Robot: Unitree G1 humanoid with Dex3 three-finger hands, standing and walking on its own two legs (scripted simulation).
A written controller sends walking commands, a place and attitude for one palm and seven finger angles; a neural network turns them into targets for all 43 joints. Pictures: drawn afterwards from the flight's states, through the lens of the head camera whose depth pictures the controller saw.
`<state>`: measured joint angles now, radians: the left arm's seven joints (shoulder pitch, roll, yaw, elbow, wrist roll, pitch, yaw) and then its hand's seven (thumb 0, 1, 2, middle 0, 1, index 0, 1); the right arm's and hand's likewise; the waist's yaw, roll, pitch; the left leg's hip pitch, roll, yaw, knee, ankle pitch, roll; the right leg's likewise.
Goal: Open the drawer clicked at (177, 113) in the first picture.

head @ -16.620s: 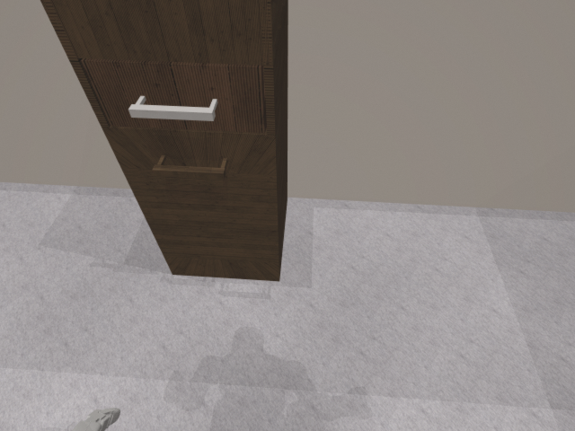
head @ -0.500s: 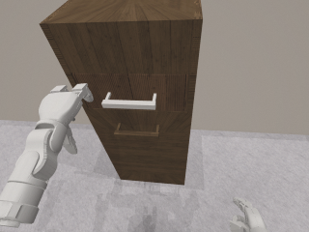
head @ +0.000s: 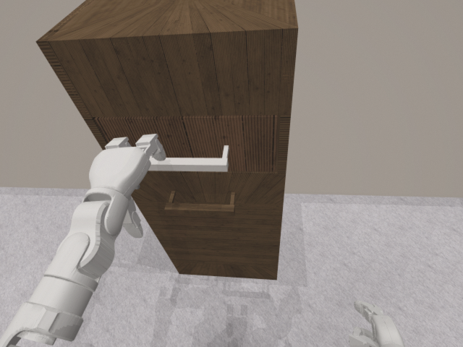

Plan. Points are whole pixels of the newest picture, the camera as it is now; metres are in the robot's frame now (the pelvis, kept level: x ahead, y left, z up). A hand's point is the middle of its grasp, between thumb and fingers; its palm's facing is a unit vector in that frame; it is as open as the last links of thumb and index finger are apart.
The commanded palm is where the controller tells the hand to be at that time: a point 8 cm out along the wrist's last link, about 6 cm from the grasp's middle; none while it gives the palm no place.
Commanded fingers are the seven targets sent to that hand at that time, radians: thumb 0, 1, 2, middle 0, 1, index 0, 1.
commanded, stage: move the hooked fingers above the handle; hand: left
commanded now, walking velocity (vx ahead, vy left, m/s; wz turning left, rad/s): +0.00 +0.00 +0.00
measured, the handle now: (187, 157) +0.48 +0.15 +0.04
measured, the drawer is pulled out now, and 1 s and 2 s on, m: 0.00 0.00 0.00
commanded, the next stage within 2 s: none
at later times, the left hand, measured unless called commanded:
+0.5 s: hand (177, 174) +0.40 +0.15 +0.08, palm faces -0.06 -0.08 -1.00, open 13.8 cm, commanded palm +0.39 +0.16 +0.15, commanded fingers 0.00 -0.50 0.30 -0.30 -1.20 -0.30 -1.20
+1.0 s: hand (175, 171) +0.41 +0.15 +0.08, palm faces -0.08 -0.05 -1.00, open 13.8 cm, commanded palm +0.40 +0.16 +0.15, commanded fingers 0.00 -0.50 0.30 -0.30 -1.20 -0.30 -1.20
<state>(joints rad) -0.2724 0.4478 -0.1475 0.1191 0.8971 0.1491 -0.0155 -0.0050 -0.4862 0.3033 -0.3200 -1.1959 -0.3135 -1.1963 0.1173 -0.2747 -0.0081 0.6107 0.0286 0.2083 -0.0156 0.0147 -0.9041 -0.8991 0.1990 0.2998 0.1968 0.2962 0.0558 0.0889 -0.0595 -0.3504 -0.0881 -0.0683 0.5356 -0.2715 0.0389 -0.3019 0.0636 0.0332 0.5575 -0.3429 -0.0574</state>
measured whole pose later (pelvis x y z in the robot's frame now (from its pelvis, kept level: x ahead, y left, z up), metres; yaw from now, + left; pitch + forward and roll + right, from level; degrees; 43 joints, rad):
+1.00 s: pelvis +0.00 -0.01 +0.00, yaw -1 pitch +7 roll +1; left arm -0.56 0.38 -0.22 0.55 0.95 0.13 0.03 0.00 -0.48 0.30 -0.33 -1.20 -0.32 -1.21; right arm 0.21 -0.27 -0.02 0.63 0.04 0.22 -0.07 0.01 -0.90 -0.90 0.20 0.30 0.20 0.30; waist -0.01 0.06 -0.08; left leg -0.39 -0.07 -0.05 0.54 -0.27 0.03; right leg -0.35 0.08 0.05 0.57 -0.33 -0.07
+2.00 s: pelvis +0.00 +0.00 +0.00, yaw -2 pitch +7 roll +1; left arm -0.51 0.39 -0.21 0.47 0.96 0.12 0.02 0.00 -0.48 0.30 -0.34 -1.21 -0.32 -1.21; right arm 0.19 -0.26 -0.02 0.61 0.04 0.23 -0.05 0.01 -0.90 -0.90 0.20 0.30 0.20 0.30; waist -0.01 0.06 -0.10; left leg -0.38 -0.07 -0.04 0.55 -0.28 0.04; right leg -0.34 0.08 0.06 0.57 -0.34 -0.06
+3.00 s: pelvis +0.00 +0.00 +0.00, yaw -1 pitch +7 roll +1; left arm -0.59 0.30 -0.28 0.48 0.94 0.03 0.08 0.00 -0.48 0.30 -0.33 -1.20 -0.32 -1.20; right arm 0.14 -0.25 -0.01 0.64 0.03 0.21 -0.06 0.01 -0.90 -0.90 0.20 0.30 0.20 0.30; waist 0.00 0.06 -0.10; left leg -0.40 -0.08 -0.04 0.57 -0.29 0.04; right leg -0.37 0.07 0.05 0.61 -0.36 -0.06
